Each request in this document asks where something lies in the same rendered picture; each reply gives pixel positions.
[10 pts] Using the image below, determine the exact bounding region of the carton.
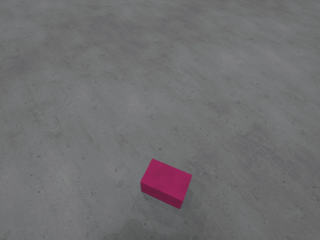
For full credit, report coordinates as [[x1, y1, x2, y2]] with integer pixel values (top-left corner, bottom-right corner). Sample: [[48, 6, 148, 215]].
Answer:
[[140, 158, 192, 209]]

